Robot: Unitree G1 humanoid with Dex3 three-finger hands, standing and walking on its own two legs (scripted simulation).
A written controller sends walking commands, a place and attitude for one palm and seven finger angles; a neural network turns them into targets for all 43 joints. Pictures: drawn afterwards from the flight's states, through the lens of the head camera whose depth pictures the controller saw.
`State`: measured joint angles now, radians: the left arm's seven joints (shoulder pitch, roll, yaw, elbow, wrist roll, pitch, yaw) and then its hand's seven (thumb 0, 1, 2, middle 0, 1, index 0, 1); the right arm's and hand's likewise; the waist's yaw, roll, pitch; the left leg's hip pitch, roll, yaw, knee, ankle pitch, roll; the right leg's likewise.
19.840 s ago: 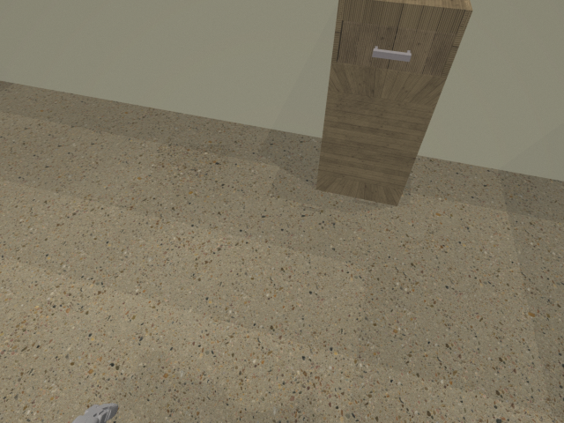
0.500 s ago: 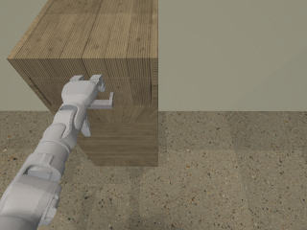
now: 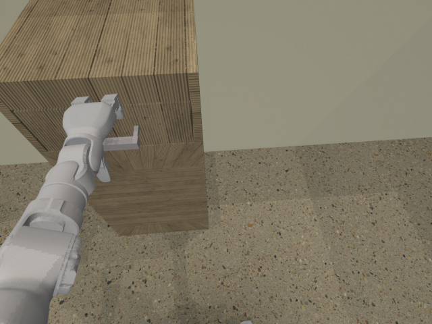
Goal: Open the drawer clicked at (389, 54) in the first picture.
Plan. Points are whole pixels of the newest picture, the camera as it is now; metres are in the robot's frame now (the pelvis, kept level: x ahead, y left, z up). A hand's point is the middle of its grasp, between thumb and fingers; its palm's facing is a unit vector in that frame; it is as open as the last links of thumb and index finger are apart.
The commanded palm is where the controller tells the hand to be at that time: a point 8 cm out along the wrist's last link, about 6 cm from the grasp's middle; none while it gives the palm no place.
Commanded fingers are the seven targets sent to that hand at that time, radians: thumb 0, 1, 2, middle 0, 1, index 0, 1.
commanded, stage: move the hooked fingers above the handle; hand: left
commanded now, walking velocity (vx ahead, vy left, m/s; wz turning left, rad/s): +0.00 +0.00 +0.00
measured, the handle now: (111, 137) +0.52 +0.22 -0.01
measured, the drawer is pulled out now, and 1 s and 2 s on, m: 0.00 0.00 0.00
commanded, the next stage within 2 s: lower the fingers behind the handle in 1.36 s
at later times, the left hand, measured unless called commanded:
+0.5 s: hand (98, 142) +0.48 +0.22 +0.03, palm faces -0.02 -0.05 -1.00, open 13.5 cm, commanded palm +0.47 +0.23 +0.11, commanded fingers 0.00 -0.50 0.30 -0.30 -1.20 -0.30 -1.20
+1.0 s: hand (97, 141) +0.48 +0.22 +0.04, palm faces -0.05 -0.04 -1.00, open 13.4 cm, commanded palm +0.47 +0.22 +0.12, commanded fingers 0.00 -0.50 0.30 -0.30 -1.20 -0.30 -1.20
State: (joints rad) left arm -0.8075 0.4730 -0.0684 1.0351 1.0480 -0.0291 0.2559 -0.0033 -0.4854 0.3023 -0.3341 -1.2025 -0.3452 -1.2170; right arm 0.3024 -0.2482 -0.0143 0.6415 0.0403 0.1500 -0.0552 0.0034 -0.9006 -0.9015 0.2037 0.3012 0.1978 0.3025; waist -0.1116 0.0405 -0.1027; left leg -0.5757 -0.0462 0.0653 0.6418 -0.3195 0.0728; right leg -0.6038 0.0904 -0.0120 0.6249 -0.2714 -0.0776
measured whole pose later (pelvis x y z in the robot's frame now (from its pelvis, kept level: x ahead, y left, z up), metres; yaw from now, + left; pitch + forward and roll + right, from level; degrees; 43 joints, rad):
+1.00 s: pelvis +0.01 +0.03 +0.00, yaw +2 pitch +15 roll -2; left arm -0.85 0.39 -0.17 1.05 1.04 -0.03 0.30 0.00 -0.49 0.30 -0.40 -1.21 -0.39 -1.21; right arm 0.36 -0.25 -0.05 0.71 0.00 0.12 -0.01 0.00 -0.90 -0.90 0.20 0.30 0.20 0.30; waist -0.09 0.06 -0.11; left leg -0.60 -0.08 0.03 0.69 -0.35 0.11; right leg -0.61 0.05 -0.05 0.66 -0.31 -0.04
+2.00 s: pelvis +0.00 +0.01 -0.01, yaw +3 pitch +16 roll -1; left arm -0.88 0.40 -0.16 1.09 1.03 0.01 0.32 0.00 -0.49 0.30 -0.33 -1.20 -0.34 -1.25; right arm 0.33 -0.26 -0.04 0.69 0.02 0.13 -0.02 0.00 -0.90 -0.90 0.20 0.30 0.20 0.30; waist -0.09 0.04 -0.13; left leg -0.65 -0.07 0.02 0.72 -0.35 0.08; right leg -0.65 0.07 -0.06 0.68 -0.31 -0.07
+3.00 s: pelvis -0.06 +0.04 -0.05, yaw +2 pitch +21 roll -3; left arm -1.15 0.41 -0.23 1.22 1.04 0.17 0.31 0.00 -0.49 0.30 -0.32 -1.20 -0.25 -1.37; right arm 0.37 -0.26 0.02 0.67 0.02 0.07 -0.04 0.00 -0.90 -0.90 0.20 0.30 0.20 0.30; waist -0.18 0.04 -0.16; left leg -0.98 -0.08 0.05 0.98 -0.37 0.12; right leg -0.97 0.04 -0.06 0.92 -0.32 -0.03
